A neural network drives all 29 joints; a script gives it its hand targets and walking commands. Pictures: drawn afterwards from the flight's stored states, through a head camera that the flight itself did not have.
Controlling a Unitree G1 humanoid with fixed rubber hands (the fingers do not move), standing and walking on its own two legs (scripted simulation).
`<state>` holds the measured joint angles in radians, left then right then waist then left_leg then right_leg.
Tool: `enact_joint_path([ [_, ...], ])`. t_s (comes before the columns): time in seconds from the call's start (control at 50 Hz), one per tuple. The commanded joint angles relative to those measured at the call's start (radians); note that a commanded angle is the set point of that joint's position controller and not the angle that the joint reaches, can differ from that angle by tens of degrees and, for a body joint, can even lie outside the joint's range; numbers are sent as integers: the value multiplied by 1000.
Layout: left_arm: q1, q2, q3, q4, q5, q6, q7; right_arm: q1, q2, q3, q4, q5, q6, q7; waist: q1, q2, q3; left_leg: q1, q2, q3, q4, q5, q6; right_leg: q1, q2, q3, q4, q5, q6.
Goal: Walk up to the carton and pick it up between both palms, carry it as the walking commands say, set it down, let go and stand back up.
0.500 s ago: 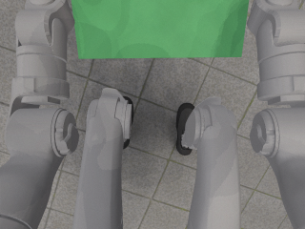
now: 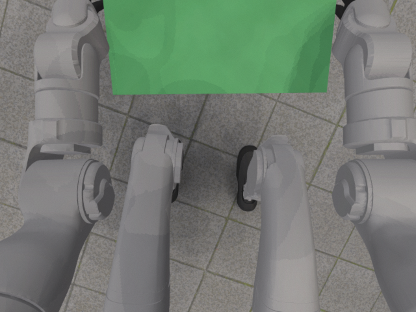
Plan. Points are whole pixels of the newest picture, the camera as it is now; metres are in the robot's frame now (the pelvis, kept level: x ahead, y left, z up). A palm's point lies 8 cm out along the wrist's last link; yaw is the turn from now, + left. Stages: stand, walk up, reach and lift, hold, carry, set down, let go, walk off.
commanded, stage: reach and lift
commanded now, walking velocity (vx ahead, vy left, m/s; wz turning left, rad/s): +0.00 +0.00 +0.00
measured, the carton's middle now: (217, 7) +0.55 +0.03 -0.17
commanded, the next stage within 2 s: none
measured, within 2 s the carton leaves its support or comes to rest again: neither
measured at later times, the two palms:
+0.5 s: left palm out of the picture +0.49 +0.21 -0.04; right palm (393, 5) +0.52 -0.16 -0.03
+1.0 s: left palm out of the picture +0.46 +0.21 +0.04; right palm out of the picture +0.49 -0.16 +0.04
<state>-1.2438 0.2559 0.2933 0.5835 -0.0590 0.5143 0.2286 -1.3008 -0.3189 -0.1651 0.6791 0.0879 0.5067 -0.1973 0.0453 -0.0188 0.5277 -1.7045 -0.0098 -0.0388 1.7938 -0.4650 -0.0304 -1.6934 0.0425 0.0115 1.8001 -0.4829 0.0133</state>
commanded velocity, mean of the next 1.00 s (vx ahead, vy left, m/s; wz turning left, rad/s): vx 0.00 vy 0.00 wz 0.00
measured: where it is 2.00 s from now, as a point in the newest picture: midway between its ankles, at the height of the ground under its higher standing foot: (208, 186)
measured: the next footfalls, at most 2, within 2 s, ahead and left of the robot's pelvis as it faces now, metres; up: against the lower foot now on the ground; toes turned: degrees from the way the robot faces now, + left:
none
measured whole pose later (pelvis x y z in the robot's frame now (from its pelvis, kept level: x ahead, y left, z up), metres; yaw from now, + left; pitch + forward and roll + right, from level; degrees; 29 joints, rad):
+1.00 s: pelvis +0.00 +0.00 +0.11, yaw +1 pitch +11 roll +0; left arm -1.05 0.20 0.26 0.57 -0.04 0.53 0.23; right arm -1.09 -0.25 -0.18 0.64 0.05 0.51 -0.19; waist 0.05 0.00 0.52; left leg -1.21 -0.01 -0.05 1.39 -0.37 -0.03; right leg -1.20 0.03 0.01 1.40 -0.39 0.00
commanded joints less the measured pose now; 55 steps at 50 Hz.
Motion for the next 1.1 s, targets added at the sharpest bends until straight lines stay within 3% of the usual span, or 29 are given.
enact_joint_path([
  [0.0,-920,-1096,-603,-376,-250,-74,-424,-936,1084,496,-466,227,-114,432,13,46,-2765,958,-123,80,-206,319,-1,690,132,-60,-223,265,-15],
  [0.02,-930,-1058,-606,-411,-260,-77,-414,-962,1071,523,-506,259,-117,428,34,49,-2761,962,-131,93,-195,334,-2,694,129,-49,-233,269,-8],
  [0.04,-900,-1068,-615,-326,-247,-65,-421,-951,1045,468,-443,231,-115,426,-12,43,-2706,960,-124,85,-195,294,4,621,135,-62,-235,217,-8],
  [0.06,-920,-1021,-593,-363,-235,-74,-420,-970,1076,522,-461,260,-112,426,58,43,-2664,903,-119,92,-206,264,10,654,124,-36,-255,210,-8],
  [0.1,-859,-1063,-572,-248,-248,-68,-429,-1004,1065,514,-499,244,-119,424,37,-24,-2639,867,-120,94,-229,240,17,720,123,-49,-269,190,4],
  [0.12,-820,-1064,-543,-246,-229,-65,-436,-990,1088,515,-501,246,-117,424,77,3,-2651,838,-129,109,-229,234,18,733,121,-34,-282,189,4],
  [0.14,-845,-1087,-589,-294,-251,-61,-436,-964,1080,513,-508,236,-107,417,16,-45,-2719,867,-124,83,-244,260,23,798,121,-45,-289,235,2],
  [0.2,-887,-1094,-590,-302,-271,-46,-427,-909,1068,460,-446,216,-96,413,-24,5,-2756,967,-125,72,-255,269,2,752,126,-54,-302,212,-8],
  [0.24,-792,-1146,-569,-140,-224,-42,-439,-908,1095,462,-369,217,-109,436,31,56,-2552,927,-110,76,-290,209,5,616,109,-43,-331,127,-13],
  [0.26,-842,-1142,-598,-266,-236,-50,-433,-887,1098,454,-366,225,-107,452,-10,86,-2643,982,-112,69,-295,193,-6,635,118,-58,-336,131,-20],
  [0.28,-831,-1130,-602,-295,-236,-59,-437,-944,1111,535,-484,237,-109,444,45,28,-2705,957,-121,89,-285,256,5,769,123,-37,-340,192,-16],
  [0.3,-818,-1148,-598,-289,-253,-56,-441,-913,1107,493,-457,205,-103,438,-33,1,-2721,983,-122,73,-304,267,6,788,123,-50,-361,207,-8],
  [0.48,-851,-1125,-615,-397,-261,-49,-430,-891,1137,517,-466,224,-92,445,19,34,-2698,1051,-121,74,-367,236,0,839,121,-28,-405,180,-12],
  [0.52,-740,-1163,-591,-209,-227,-42,-440,-889,1148,522,-447,225,-102,450,42,27,-2589,1016,-119,78,-384,199,7,806,108,-19,-450,131,-8],
  [0.56,-779,-1147,-599,-327,-241,-56,-443,-909,1164,538,-512,237,-99,453,41,-43,-2735,1056,-127,68,-407,236,23,905,118,-22,-453,172,4],
  [0.58,-790,-1149,-607,-329,-233,-59,-443,-878,1180,530,-456,238,-101,454,39,12,-2700,1047,-131,74,-405,225,10,850,119,-20,-459,161,4],
  [0.6,-824,-1162,-656,-433,-289,-61,-443,-807,1180,534,-485,233,-98,445,-21,-12,-2779,1149,-128,58,-427,300,6,992,118,-29,-469,253,-8],
  [0.62,-839,-1107,-645,-397,-258,-57,-444,-852,1159,536,-475,256,-101,448,28,45,-2663,1081,-118,65,-418,253,2,854,114,-13,-462,192,-5],
  [0.66,-769,-1166,-643,-337,-272,-48,-450,-789,1186,507,-429,215,-95,444,-7,2,-2644,1123,-121,52,-464,256,8,914,110,-13,-503,189,-8],
  [0.72,-680,-1193,-627,-297,-217,-57,-458,-824,1194,562,-533,244,-116,457,58,28,-2692,1121,-132,70,-470,271,12,958,111,-10,-521,219,-2],
  [0.76,-722,-1181,-598,-261,-222,-63,-464,-793,1211,524,-404,194,-108,462,18,-37,-2561,1076,-127,65,-497,202,17,944,106,-14,-556,146,3],
  [0.82,-734,-1207,-674,-399,-280,-53,-467,-856,1175,564,-632,230,-117,445,-17,-5,-2811,1229,-130,44,-520,285,11,1108,116,-10,-563,248,-7],
  [0.84,-703,-1172,-641,-302,-228,-45,-462,-847,1137,522,-543,232,-117,452,10,58,-2667,1196,-118,31,-529,262,11,960,109,-8,-557,207,-16],
  [0.92,-676,-1214,-662,-341,-243,-58,-453,-725,1193,524,-445,206,-106,468,-24,10,-2572,1242,-113,8,-568,238,11,922,101,-11,-600,173,-11],
  [0.94,-618,-1228,-632,-282,-232,-52,-467,-740,1203,541,-498,191,-105,466,7,-12,-2613,1208,-119,43,-573,250,11,1027,108,-10,-625,187,-7],
  [0.96,-596,-1258,-649,-274,-229,-48,-475,-736,1181,533,-528,176,-116,467,-33,0,-2610,1236,-121,39,-583,267,10,1066,103,-10,-628,219,-11],
  [0.98,-603,-1237,-632,-268,-223,-54,-477,-810,1203,574,-550,214,-120,464,35,0,-2603,1188,-120,49,-593,230,17,1077,93,16,-645,168,-5],
  [1.0,-696,-1208,-655,-277,-230,-64,-484,-727,1224,539,-417,188,-110,472,-11,27,-2465,1133,-113,35,-589,165,13,988,88,16,-657,127,-10],
  [1.08,-673,-1212,-705,-439,-256,-60,-472,-714,1200,568,-565,221,-111,466,-11,63,-2660,1372,-115,21,-653,302,7,1132,101,6,-682,244,-23],
])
